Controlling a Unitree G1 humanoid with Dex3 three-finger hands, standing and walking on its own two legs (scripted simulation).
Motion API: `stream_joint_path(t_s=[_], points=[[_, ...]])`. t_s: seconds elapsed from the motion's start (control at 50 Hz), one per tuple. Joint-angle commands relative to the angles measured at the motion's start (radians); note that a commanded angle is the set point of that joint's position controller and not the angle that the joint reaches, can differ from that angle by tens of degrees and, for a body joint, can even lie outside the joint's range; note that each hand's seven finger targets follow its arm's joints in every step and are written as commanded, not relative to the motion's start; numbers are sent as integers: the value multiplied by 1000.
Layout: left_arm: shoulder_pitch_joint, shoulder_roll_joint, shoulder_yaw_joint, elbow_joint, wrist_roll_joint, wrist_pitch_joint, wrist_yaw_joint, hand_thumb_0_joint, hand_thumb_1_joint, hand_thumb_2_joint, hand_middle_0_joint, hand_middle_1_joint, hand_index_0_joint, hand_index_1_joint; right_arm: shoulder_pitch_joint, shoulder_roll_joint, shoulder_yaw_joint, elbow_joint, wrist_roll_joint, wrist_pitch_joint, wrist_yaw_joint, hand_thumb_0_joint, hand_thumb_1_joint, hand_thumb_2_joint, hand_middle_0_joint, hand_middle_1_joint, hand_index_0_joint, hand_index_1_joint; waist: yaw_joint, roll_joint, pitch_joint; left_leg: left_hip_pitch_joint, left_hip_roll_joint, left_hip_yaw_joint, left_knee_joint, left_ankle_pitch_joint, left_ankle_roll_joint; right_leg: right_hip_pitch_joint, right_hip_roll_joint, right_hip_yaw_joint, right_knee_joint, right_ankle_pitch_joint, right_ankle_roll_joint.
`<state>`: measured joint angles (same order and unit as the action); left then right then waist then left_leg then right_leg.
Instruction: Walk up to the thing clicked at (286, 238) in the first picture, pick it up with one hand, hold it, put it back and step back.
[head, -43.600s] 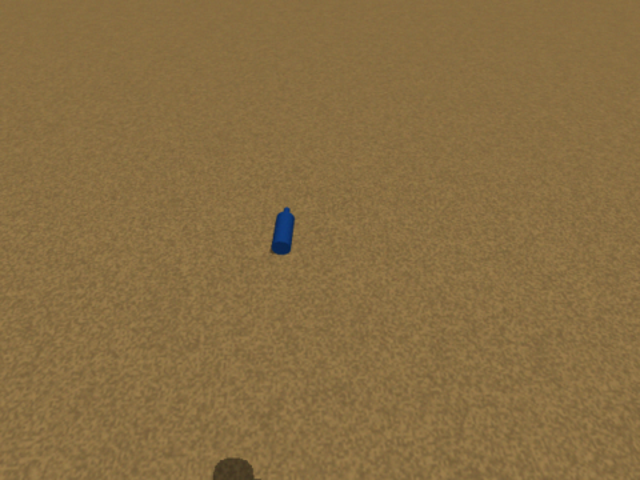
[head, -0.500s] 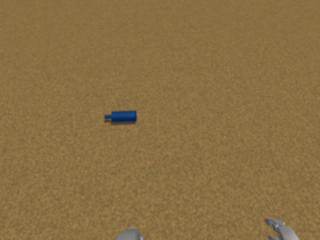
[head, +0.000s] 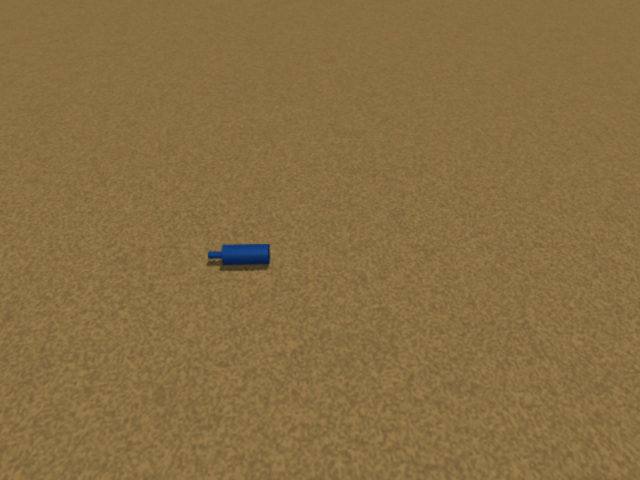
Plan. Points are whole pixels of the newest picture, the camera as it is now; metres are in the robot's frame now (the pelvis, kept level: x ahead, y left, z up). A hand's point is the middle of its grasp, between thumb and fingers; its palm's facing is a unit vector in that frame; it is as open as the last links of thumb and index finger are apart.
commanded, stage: step back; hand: left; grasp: from above
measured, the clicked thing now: (238, 254) +1.09 +0.30 -0.72
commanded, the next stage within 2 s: stand in 0.60 s
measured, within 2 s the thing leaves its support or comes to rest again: neither
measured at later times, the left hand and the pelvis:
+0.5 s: hand out of the picture +0.11 +0.29 -0.15, palm faces +0.02 -0.93 -0.36, open 7.4 cm; pelvis +0.05 +0.02 +0.00, yaw +1 degrees
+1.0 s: hand out of the picture +0.13 +0.27 -0.14, palm faces -0.03 -0.94 -0.34, open 7.4 cm; pelvis +0.05 +0.02 +0.02, yaw +0 degrees
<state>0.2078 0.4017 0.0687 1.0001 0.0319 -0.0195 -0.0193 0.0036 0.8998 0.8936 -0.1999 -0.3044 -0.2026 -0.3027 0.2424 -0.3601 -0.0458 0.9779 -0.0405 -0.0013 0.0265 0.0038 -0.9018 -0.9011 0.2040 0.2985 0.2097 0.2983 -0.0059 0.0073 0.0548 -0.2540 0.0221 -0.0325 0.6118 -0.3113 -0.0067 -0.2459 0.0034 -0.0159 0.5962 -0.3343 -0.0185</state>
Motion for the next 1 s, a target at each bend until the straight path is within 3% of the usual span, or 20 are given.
stream_joint_path(t_s=[0.0, 0.02, 0.08, 0.12, 0.16, 0.2, 0.22, 0.24, 0.26, 0.28, 0.32, 0.36, 0.38, 0.42, 0.48, 0.54, 0.58, 0.68, 0.78, 0.98], points=[[74, 321, 84, -41, 15, -34, 28, 0, 900, 900, -200, -300, -200, -300, -132, -175, -44, -113, 11, -13, -32, 0, -900, -900, 200, 300, 200, 300, 102, -175, 44, -394, -64, -57, 264, -265, 21, 128, -378, 569, -430, -512, -184], [0, 318, 85, -81, 13, -40, 28, 0, 900, 900, -200, -300, -200, -300, -95, -220, -56, -99, 11, -18, -35, 0, -900, -900, 200, 300, 200, 300, 72, -102, 87, -357, -19, -115, 317, -225, 16, 64, -423, 593, -414, -429, -234], [-46, 245, 63, -88, 2, -55, 32, 0, 900, 900, -200, -300, -200, -300, -41, -203, -53, -62, 17, -33, -28, 0, -900, -900, 200, 300, 200, 300, 35, -85, 50, -272, 13, -102, 257, -131, 12, 81, -309, 333, -314, -6, -183], [-61, 235, 55, -87, 0, -54, 27, 0, 900, 900, -200, -300, -200, -300, -21, -181, -45, -49, 15, -38, -22, 0, -900, -900, 200, 300, 200, 300, 34, -145, -6, -168, 11, -23, 129, -123, 7, 88, -270, 209, -247, 238, -159], [-87, 232, 43, -90, -6, -46, 24, 0, 900, 900, -200, -300, -200, -300, -28, -173, -50, -43, 12, -39, -19, 0, -900, -900, 200, 300, 200, 300, 20, -171, -14, -52, -7, 51, 14, -48, 8, 20, -246, 138, -196, 332, -139], [-85, 220, 28, -89, -18, -30, 24, 0, 900, 900, -200, -300, -200, -300, -21, -158, -50, -28, 13, -41, -24, 0, -900, -900, 200, 300, 200, 300, -1, -145, -27, 61, -31, 78, -136, 139, 20, -14, -197, 87, -94, 393, -94], [-72, 191, 13, -93, -19, -24, 24, 0, 900, 900, -200, -300, -200, -300, -17, -175, -55, -24, 9, -43, -29, 0, -900, -900, 200, 300, 200, 300, -3, -94, -51, 150, -4, 28, -153, 222, 37, -69, -172, 71, -42, 375, -65], [-67, 158, 3, -100, -25, -21, 24, 0, 900, 900, -200, -300, -200, -300, -3, -219, -65, -22, 2, -47, -37, 0, -900, -900, 200, 300, 200, 300, -10, 6, -93, 205, 103, -99, -183, 263, 70, -115, -120, 40, 33, 295, -35], [-56, 143, 0, -89, -41, -8, 26, 0, 900, 900, -200, -300, -200, -300, -56, -268, -65, -42, 10, -50, -38, 0, -900, -900, 200, 300, 200, 300, 10, 99, -118, 117, 251, -299, -239, 183, 170, -91, -30, -3, 116, 22, 2], [-60, 175, 13, -64, -38, 1, 32, 0, 900, 900, -200, -300, -200, -300, -84, -300, -71, -45, 14, -46, -36, 0, -900, -900, 200, 300, 200, 300, 10, 112, -98, 22, 302, -338, -267, 128, 233, -17, -31, 11, 131, -173, -3], [-51, 159, 3, -52, -29, -3, 31, 0, 900, 900, -200, -300, -200, -300, -134, -273, -58, -41, 8, -41, -37, 0, -900, -900, 200, 300, 200, 300, 33, 117, -68, 27, 258, -253, -245, 169, 198, -23, -40, 25, 63, -146, -20], [1, 167, 7, -8, -25, -16, 33, 0, 900, 900, -200, -300, -200, -300, -190, -248, -47, -39, 15, -35, -37, 0, -900, -900, 200, 300, 200, 300, 56, 146, -59, -36, 194, -155, -179, 248, 121, 79, -56, 33, -106, 61, -17], [8, 186, 15, 5, -21, -24, 35, 0, 900, 900, -200, -300, -200, -300, -200, -214, -37, -36, 24, -32, -36, 0, -900, -900, 200, 300, 200, 300, 59, 99, -80, -55, 154, -110, -125, 279, 82, 131, -82, 89, -139, 154, -27], [-68, 230, 19, -7, -18, -30, 30, 0, 900, 900, -200, -300, -200, -300, -181, -181, -29, -22, 29, -27, -33, 0, -900, -900, 200, 300, 200, 300, 13, -1, -80, 23, 77, -35, -111, 161, 39, 46, -160, 190, -184, 163, -59], [-110, 196, 2, -1, -25, -30, 32, 0, 900, 900, -200, -300, -200, -300, -215, -196, -29, 9, 22, -34, -33, 0, -900, -900, 200, 300, 200, 300, 16, 20, -80, 78, 104, -37, -148, 283, 49, 54, -126, 115, -162, 294, -32], [-99, 191, 2, 19, -26, -29, 34, 0, 900, 900, -200, -300, -200, -300, -227, -191, -27, 28, 26, -35, -32, 0, -900, -900, 200, 300, 200, 300, 22, -17, -116, 125, 115, -22, -148, 385, 63, 98, -122, 98, -170, 375, -21], [-116, 160, -20, 39, -32, -26, 31, 0, 900, 900, -200, -300, -200, -300, -213, -191, -16, 44, 40, -37, -30, 0, -900, -900, 200, 300, 200, 300, 0, -5, -121, 158, 115, -45, -188, 421, 54, 111, -127, 103, -203, 401, -8], [-142, 160, -23, 53, -31, -24, 32, 0, 900, 900, -200, -300, -200, -300, -226, -196, -10, 69, 34, -42, -30, 0, -900, -900, 200, 300, 200, 300, 2, 2, -129, 194, 126, -39, -231, 505, 44, 156, -125, 85, -242, 411, 10], [-158, 158, -25, 74, -27, -16, 27, 0, 900, 900, -200, -300, -200, -300, -261, -192, -7, 82, 36, -39, -29, 0, -900, -900, 200, 300, 200, 300, 10, 2, -76, 165, 120, -43, -305, 311, 30, 133, -125, 87, -307, 245, 11], [-163, 163, -26, 86, -23, -18, 23, 0, 900, 900, -200, -300, -200, -300, -246, -195, -6, 110, 33, -38, -22, 0, -900, -900, 200, 300, 200, 300, 5, 5, -67, 139, 109, -45, -351, 171, 19, 124, -133, 93, -348, 157, 5]])
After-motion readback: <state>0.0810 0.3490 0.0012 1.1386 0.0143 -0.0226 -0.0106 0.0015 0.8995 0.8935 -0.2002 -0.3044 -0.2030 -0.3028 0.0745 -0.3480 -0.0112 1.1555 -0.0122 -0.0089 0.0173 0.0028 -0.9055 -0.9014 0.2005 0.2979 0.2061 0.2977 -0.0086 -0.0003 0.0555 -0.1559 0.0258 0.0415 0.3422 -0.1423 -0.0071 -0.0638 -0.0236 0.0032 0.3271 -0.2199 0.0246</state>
